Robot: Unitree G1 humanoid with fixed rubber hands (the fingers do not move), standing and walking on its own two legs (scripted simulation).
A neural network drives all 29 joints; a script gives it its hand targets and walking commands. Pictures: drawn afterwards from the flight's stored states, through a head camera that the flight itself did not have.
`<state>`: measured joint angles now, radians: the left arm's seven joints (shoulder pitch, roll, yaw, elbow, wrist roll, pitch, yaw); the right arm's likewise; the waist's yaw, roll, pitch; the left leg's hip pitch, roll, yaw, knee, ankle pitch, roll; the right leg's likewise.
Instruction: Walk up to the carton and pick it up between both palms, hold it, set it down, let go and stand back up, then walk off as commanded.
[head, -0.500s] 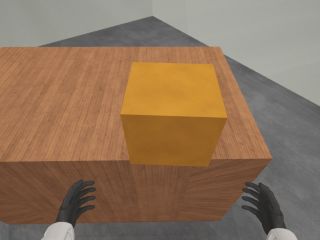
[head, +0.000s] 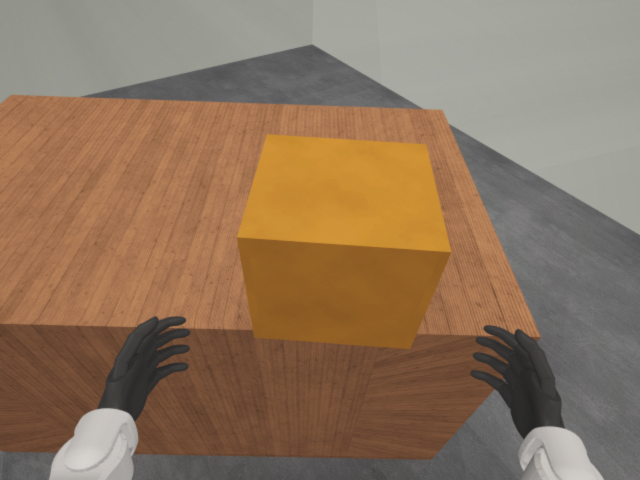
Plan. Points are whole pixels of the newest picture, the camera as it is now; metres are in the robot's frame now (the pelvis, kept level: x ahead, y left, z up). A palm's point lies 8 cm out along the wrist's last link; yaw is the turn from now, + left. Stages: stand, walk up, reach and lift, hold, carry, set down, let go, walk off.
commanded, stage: reach and lift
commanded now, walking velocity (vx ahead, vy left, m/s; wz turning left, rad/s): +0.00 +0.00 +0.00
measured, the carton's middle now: (338, 242) +0.44 +0.01 +0.05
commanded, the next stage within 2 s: none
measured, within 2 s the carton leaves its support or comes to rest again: neither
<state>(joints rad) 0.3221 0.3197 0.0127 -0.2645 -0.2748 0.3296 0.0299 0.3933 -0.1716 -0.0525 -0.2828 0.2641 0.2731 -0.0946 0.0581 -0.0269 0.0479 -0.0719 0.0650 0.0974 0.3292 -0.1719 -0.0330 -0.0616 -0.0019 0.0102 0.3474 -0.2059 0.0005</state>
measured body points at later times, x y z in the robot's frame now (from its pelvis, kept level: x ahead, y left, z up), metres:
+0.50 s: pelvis +0.01 +0.00 +0.00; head +0.02 +0.00 +0.45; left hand +0.29 +0.23 +0.09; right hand +0.29 -0.21 +0.09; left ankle +0.01 +0.14 -0.75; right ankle +0.00 -0.12 -0.75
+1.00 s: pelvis +0.00 +0.01 +0.00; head +0.03 +0.02 +0.45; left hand +0.37 +0.23 +0.13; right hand +0.36 -0.21 +0.12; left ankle +0.01 +0.14 -0.75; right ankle +0.00 -0.12 -0.75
